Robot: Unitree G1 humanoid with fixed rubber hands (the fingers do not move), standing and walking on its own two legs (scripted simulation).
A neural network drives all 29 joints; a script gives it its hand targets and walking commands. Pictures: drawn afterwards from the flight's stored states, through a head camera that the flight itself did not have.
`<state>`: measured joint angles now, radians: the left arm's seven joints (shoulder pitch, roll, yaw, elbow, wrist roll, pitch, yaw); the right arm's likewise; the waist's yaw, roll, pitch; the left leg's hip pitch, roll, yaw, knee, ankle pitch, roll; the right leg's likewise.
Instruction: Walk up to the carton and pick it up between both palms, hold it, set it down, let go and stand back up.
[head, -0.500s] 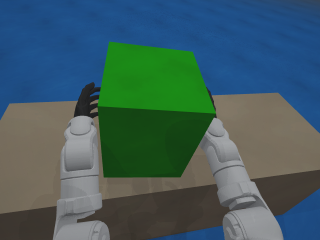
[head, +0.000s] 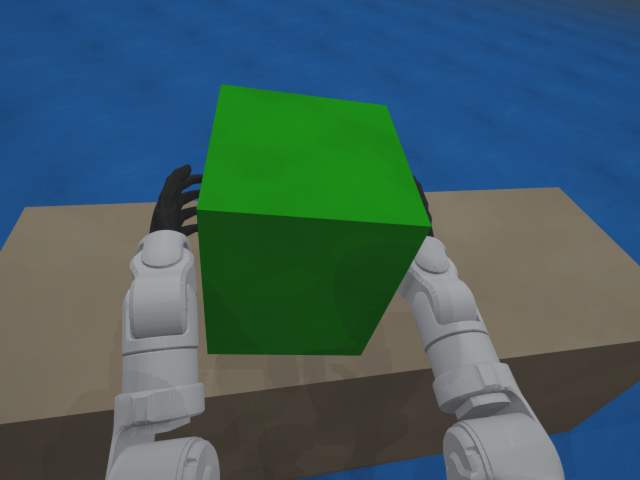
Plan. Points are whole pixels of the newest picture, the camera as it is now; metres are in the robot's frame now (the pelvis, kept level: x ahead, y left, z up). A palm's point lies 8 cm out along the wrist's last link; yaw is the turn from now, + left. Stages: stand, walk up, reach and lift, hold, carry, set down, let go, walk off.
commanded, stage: hold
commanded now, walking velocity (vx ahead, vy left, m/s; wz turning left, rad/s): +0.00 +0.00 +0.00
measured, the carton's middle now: (296, 230) +0.37 +0.02 +0.15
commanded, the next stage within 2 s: none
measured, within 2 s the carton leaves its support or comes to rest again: neither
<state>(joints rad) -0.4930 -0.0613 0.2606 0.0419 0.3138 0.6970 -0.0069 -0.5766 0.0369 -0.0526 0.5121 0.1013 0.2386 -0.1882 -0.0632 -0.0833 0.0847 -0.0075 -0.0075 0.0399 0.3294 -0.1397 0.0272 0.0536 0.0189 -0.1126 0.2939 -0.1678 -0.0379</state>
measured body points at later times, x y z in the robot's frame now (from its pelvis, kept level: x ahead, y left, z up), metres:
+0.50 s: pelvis +0.00 +0.00 +0.00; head -0.04 +0.04 +0.45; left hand +0.36 +0.16 +0.16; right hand +0.37 -0.13 +0.16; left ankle +0.04 +0.10 -0.75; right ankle +0.01 -0.09 -0.75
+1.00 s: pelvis +0.00 +0.00 +0.00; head -0.04 +0.04 +0.45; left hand +0.36 +0.16 +0.16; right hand +0.37 -0.13 +0.16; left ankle +0.04 +0.10 -0.75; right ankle +0.01 -0.09 -0.75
